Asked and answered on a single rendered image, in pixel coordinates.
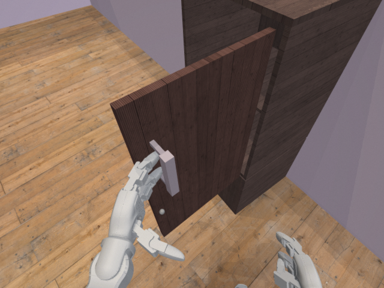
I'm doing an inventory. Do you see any handle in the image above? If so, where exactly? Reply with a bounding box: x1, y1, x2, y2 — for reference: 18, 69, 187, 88
149, 140, 179, 196

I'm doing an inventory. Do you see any left robot hand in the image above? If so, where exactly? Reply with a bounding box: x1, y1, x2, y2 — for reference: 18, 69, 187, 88
108, 151, 185, 261

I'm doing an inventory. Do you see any cupboard door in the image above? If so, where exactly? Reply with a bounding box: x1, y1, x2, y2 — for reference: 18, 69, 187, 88
110, 27, 276, 237

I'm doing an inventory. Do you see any right robot hand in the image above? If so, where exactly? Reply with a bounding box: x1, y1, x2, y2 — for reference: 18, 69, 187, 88
274, 232, 322, 288

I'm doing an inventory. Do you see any robot left forearm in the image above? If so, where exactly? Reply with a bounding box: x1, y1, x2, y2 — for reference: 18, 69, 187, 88
86, 236, 136, 288

